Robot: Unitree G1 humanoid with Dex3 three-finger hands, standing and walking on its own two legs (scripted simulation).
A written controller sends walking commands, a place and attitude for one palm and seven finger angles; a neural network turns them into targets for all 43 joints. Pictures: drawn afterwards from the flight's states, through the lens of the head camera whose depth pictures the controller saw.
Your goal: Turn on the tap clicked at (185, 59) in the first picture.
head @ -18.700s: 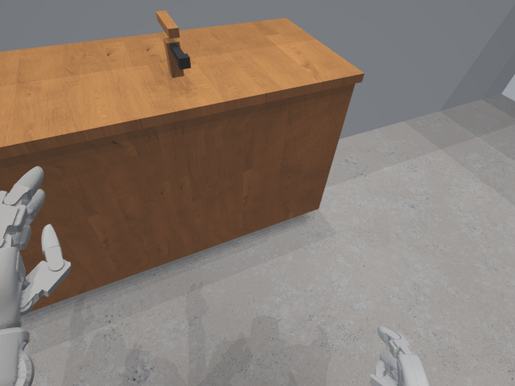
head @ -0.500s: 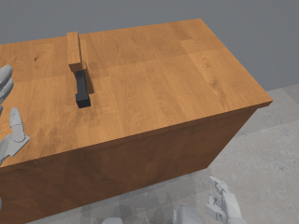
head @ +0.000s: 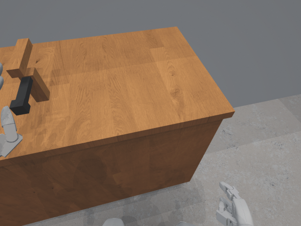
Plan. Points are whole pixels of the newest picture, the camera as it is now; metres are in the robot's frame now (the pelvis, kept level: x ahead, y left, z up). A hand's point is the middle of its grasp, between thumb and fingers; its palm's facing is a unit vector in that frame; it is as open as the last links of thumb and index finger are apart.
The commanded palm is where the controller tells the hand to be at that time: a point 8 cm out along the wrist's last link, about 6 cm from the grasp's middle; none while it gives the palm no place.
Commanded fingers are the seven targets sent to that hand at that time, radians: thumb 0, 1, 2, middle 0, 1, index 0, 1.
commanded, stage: come to a stop and stand still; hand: left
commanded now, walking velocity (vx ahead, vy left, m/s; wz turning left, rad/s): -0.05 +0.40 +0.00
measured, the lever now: (20, 106) +0.33 +0.34 +0.14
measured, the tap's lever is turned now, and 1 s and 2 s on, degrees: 0 0 0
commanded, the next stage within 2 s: look again from close up in 1.60 s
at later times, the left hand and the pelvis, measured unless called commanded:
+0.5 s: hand (41, 164) +0.17 +0.18 +0.21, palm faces +0.46 -0.76 -0.47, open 7.4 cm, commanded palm +0.12 +0.22 +0.20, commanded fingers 0.00 0.90 0.90 -0.20 -0.30 -0.20 -0.30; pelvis -0.03 -0.07 +0.04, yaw +2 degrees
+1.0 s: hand (21, 190) +0.14 +0.20 +0.20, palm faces +0.49 -0.76 -0.43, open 7.4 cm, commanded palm +0.09 +0.22 +0.20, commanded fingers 0.00 0.90 0.90 -0.20 -0.30 -0.20 -0.30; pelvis -0.06 -0.06 +0.02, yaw +1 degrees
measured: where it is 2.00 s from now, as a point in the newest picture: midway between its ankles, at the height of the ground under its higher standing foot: outside the picture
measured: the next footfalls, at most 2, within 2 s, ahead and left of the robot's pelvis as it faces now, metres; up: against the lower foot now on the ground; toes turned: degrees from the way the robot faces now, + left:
left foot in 0.72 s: +0.01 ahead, +0.05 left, +0.00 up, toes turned +3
right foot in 1.00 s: -0.02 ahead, -0.17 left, +0.00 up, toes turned +1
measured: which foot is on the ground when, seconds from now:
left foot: up 0.00-0.70, down 0.72-1.00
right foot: down 0.00-0.72, up 0.74-0.98, down 1.00-1.00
